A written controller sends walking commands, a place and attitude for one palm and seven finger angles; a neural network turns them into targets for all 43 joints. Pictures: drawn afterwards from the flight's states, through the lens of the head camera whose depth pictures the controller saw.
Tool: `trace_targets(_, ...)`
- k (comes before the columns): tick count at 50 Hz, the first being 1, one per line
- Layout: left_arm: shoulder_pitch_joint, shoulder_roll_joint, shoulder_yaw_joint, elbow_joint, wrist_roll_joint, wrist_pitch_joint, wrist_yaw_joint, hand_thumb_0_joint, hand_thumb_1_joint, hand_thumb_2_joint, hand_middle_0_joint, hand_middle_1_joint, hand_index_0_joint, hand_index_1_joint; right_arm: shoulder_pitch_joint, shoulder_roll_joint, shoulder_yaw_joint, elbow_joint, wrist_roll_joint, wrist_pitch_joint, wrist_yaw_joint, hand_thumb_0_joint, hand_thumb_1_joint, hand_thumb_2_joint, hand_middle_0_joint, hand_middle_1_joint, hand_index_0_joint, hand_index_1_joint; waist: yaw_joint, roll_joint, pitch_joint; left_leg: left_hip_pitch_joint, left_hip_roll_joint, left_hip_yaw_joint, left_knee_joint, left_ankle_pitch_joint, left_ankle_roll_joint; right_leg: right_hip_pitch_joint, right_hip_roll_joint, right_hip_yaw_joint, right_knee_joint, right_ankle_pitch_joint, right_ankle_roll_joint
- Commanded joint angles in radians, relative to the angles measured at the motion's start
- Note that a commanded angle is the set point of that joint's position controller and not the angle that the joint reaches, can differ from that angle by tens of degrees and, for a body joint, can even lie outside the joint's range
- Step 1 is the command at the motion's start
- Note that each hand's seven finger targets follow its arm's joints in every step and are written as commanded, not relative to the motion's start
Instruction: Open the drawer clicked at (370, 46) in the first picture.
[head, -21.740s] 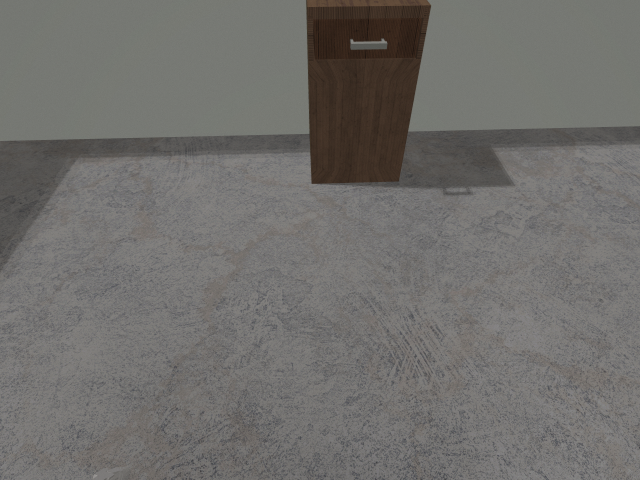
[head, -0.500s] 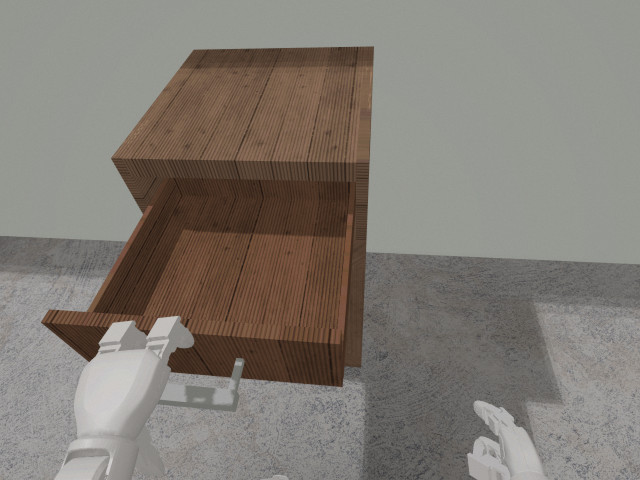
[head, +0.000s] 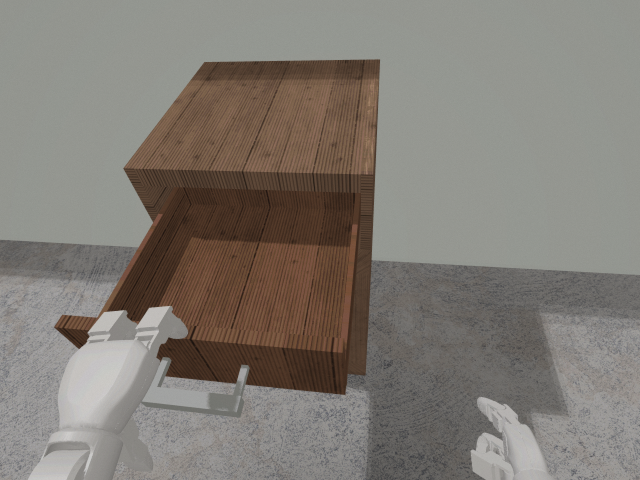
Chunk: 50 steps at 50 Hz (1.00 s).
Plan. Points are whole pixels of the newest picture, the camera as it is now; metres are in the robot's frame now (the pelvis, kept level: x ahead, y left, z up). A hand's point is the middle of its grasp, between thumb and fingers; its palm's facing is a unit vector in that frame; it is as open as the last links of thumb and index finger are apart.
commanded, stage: lift the hand off the handle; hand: left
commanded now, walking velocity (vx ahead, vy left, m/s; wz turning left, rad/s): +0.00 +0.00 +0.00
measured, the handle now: (198, 385) +0.25 +0.21 -0.05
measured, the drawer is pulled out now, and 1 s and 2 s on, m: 0.30 0.30 0.30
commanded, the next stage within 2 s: draw the hand back to the body in 0.60 s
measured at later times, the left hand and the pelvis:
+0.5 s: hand (127, 369) +0.21 +0.24 +0.09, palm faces +0.06 -0.13 -0.99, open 13.8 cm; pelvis +0.01 +0.01 +0.01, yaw +0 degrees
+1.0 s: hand (106, 376) +0.19 +0.24 +0.11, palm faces +0.04 -0.11 -0.99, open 13.8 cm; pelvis +0.01 +0.01 +0.02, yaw +0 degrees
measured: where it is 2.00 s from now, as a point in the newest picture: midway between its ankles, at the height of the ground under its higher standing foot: outside the picture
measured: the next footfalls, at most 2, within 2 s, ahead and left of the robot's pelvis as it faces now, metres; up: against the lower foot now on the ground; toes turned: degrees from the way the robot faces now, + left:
none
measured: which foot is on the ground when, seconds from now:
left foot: down 0.00-1.00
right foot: down 0.00-1.00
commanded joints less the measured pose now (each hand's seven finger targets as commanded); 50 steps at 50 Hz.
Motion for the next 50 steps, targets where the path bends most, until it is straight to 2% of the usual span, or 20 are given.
trace_targets(1,-0.124,0.184,0.148,-0.206,-0.009,-0.006,0.029,0.0,-0.5,0.3,-0.3,-1.2,-0.3,-1.2,-0.136,-0.085,-0.019,-0.162,-0.001,-0.055,-0.006,0.0,-0.9,-0.9,0.2,0.3,0.2,0.3,0.0,-0.047,-0.134,0.217,-0.057,0.033,-0.087,0.189,0.06,-0.041,0.025,-0.002,-0.181,0.335,-0.001)
trace_targets(4,-0.061,0.178,0.147,-0.225,-0.021,0.004,0.008,0.0,-0.5,0.3,-0.3,-1.2,-0.3,-1.2,-0.142,-0.084,-0.015,-0.17,0.003,-0.055,-0.001,0.0,-0.9,-0.9,0.2,0.3,0.2,0.3,0.009,-0.053,-0.15,0.231,-0.055,0.036,-0.095,0.226,0.06,-0.01,0.025,-0.005,-0.184,0.381,-0.001)
trace_targets(5,-0.063,0.141,0.106,-0.236,-0.03,0.007,-0.001,0.0,-0.5,0.3,-0.3,-1.2,-0.3,-1.2,-0.141,-0.081,-0.019,-0.173,0.008,-0.055,-0.001,0.0,-0.9,-0.9,0.2,0.3,0.2,0.3,-0.005,-0.043,-0.113,0.223,-0.053,0.039,-0.101,0.223,0.062,-0.015,0.026,-0.009,-0.187,0.38,-0.001)
trace_targets(8,-0.061,0.174,0.138,-0.243,-0.038,0.011,-0.018,0.0,-0.5,0.3,-0.3,-1.2,-0.3,-1.2,-0.15,-0.086,-0.015,-0.182,0.011,-0.055,0.0,0.0,-0.9,-0.9,0.2,0.3,0.2,0.3,0.002,-0.052,-0.087,0.226,-0.047,0.032,-0.119,0.212,0.06,-0.009,0.027,-0.01,-0.206,0.354,-0.003)
trace_targets(9,-0.067,0.202,0.158,-0.256,-0.027,0.007,-0.021,0.0,-0.5,0.3,-0.3,-1.2,-0.3,-1.2,-0.146,-0.087,-0.009,-0.18,0.004,-0.053,0.002,0.0,-0.9,-0.9,0.2,0.3,0.2,0.3,0.015,-0.065,-0.12,0.238,-0.052,0.034,-0.117,0.221,0.061,-0.002,0.023,-0.008,-0.205,0.363,0.0)
trace_targets(10,-0.064,0.178,0.137,-0.266,-0.03,0.008,-0.021,0.0,-0.5,0.3,-0.3,-1.2,-0.3,-1.2,-0.145,-0.084,-0.013,-0.184,0.007,-0.052,0.0,0.0,-0.9,-0.9,0.2,0.3,0.2,0.3,0.005,-0.059,-0.102,0.234,-0.049,0.036,-0.123,0.219,0.062,0.001,0.023,-0.013,-0.205,0.364,0.0)
trace_targets(14,-0.047,0.214,0.186,-0.28,-0.038,0.006,-0.026,0.0,-0.5,0.3,-0.3,-1.2,-0.3,-1.2,-0.147,-0.087,-0.009,-0.184,0.007,-0.048,0.003,0.0,-0.9,-0.9,0.2,0.3,0.2,0.3,0.017,-0.054,-0.115,0.252,-0.05,0.038,-0.127,0.234,0.059,0.014,0.022,-0.012,-0.217,0.38,0.001)
trace_targets(15,-0.056,0.186,0.158,-0.282,-0.044,0.005,-0.027,0.0,-0.5,0.3,-0.3,-1.2,-0.3,-1.2,-0.146,-0.083,-0.012,-0.186,0.012,-0.049,0.004,0.0,-0.9,-0.9,0.2,0.3,0.2,0.3,0.0,-0.049,-0.074,0.241,-0.046,0.036,-0.134,0.222,0.059,0.003,0.023,-0.021,-0.218,0.36,0.001)
trace_targets(16,-0.071,0.19,0.163,-0.299,-0.044,0.001,-0.031,0.0,-0.5,0.3,-0.3,-1.2,-0.3,-1.2,-0.145,-0.087,-0.014,-0.185,0.009,-0.05,0.004,0.0,-0.9,-0.9,0.2,0.3,0.2,0.3,0.01,-0.038,-0.104,0.264,-0.047,0.037,-0.134,0.241,0.06,0.007,0.024,-0.019,-0.222,0.372,0.0)
trace_targets(20,-0.083,0.169,0.13,-0.318,-0.057,0.01,-0.044,0.0,-0.5,0.3,-0.3,-1.2,-0.3,-1.2,-0.139,-0.085,-0.014,-0.189,0.013,-0.056,0.004,0.0,-0.9,-0.9,0.2,0.3,0.2,0.3,-0.007,-0.045,-0.093,0.277,-0.041,0.033,-0.146,0.232,0.061,0.004,0.024,-0.024,-0.232,0.34,0.0)
trace_targets(23,-0.103,0.155,0.112,-0.346,-0.055,0.018,-0.058,0.0,-0.5,0.3,-0.3,-1.2,-0.3,-1.2,-0.157,-0.085,-0.01,-0.2,0.019,-0.06,0.007,0.0,-0.9,-0.9,0.2,0.3,0.2,0.3,-0.002,-0.015,-0.091,0.29,-0.036,0.027,-0.163,0.235,0.057,0.01,0.027,-0.03,-0.239,0.315,-0.006)
trace_targets(24,-0.113,0.188,0.128,-0.346,-0.043,0.019,-0.063,0.0,-0.5,0.3,-0.3,-1.2,-0.3,-1.2,-0.14,-0.087,-0.007,-0.195,0.011,-0.057,0.008,0.0,-0.9,-0.9,0.2,0.3,0.2,0.3,0.011,-0.035,-0.121,0.302,-0.04,0.026,-0.161,0.25,0.06,0.011,0.028,-0.031,-0.235,0.319,-0.005)
trace_targets(25,-0.109,0.175,0.117,-0.349,-0.044,0.026,-0.064,0.0,-0.5,0.3,-0.3,-1.2,-0.3,-1.2,-0.15,-0.085,-0.008,-0.197,0.016,-0.054,0.007,0.0,-0.9,-0.9,0.2,0.3,0.2,0.3,0.002,-0.031,-0.093,0.293,-0.035,0.026,-0.17,0.245,0.057,0.018,0.025,-0.034,-0.239,0.317,-0.006)
trace_targets(29,-0.071,0.167,0.117,-0.316,-0.032,0.053,-0.078,0.0,-0.5,0.3,-0.3,-1.2,-0.3,-1.2,-0.152,-0.087,-0.001,-0.198,0.016,-0.041,0.02,0.0,-0.9,-0.9,0.2,0.3,0.2,0.3,0.021,-0.04,-0.103,0.294,-0.038,0.032,-0.177,0.28,0.057,0.038,0.031,-0.034,-0.241,0.357,-0.008)
trace_targets(30,-0.083,0.149,0.099,-0.331,-0.04,0.056,-0.079,0.0,-0.5,0.3,-0.3,-1.2,-0.3,-1.2,-0.156,-0.083,-0.003,-0.203,0.021,-0.041,0.021,0.0,-0.9,-0.9,0.2,0.3,0.2,0.3,0.008,-0.047,-0.086,0.289,-0.03,0.033,-0.183,0.277,0.054,0.044,0.024,-0.036,-0.24,0.36,-0.006)
trace_targets(34,-0.049,0.176,0.125,-0.346,-0.035,0.058,-0.083,0.0,-0.5,0.3,-0.3,-1.2,-0.3,-1.2,-0.157,-0.087,0.0,-0.208,0.018,-0.036,0.026,0.0,-0.9,-0.9,0.2,0.3,0.2,0.3,0.024,-0.034,-0.102,0.299,-0.034,0.038,-0.182,0.289,0.056,0.053,0.03,-0.031,-0.25,0.375,-0.008)
trace_targets(35,-0.055,0.151,0.104,-0.358,-0.042,0.054,-0.082,0.0,-0.5,0.3,-0.3,-1.2,-0.3,-1.2,-0.159,-0.084,-0.001,-0.212,0.021,-0.038,0.026,0.0,-0.9,-0.9,0.2,0.3,0.2,0.3,0.011,-0.042,-0.091,0.295,-0.031,0.036,-0.181,0.287,0.056,0.054,0.024,-0.032,-0.248,0.378,-0.007)
trace_targets(39,-0.043,0.206,0.158,-0.4,-0.037,0.041,-0.075,0.0,-0.5,0.3,-0.3,-1.2,-0.3,-1.2,-0.156,-0.089,0.0,-0.214,0.013,-0.039,0.022,0.0,-0.9,-0.9,0.2,0.3,0.2,0.3,0.026,-0.016,-0.119,0.316,-0.034,0.039,-0.172,0.301,0.059,0.058,0.026,-0.025,-0.256,0.397,-0.009)
trace_targets(43,0.035,0.221,0.21,-0.384,-0.069,0.038,-0.075,0.0,-0.5,0.3,-0.3,-1.2,-0.3,-1.2,-0.168,-0.094,-0.004,-0.216,0.026,-0.042,0.02,0.0,-0.9,-0.9,0.2,0.3,0.2,0.3,0.021,-0.056,-0.079,0.301,-0.029,0.038,-0.166,0.3,0.055,0.071,0.021,-0.015,-0.266,0.437,-0.004)
trace_targets(50,0.052,0.223,0.205,-0.422,-0.097,0.011,-0.098,0.0,-0.5,0.3,-0.3,-1.2,-0.3,-1.2,-0.145,-0.101,-0.008,-0.22,0.023,-0.049,0.011,0.0,-0.9,-0.9,0.2,0.3,0.2,0.3,0.01,-0.052,-0.074,0.31,-0.032,0.043,-0.166,0.289,0.061,0.065,0.007,-0.018,-0.275,0.44,0.009)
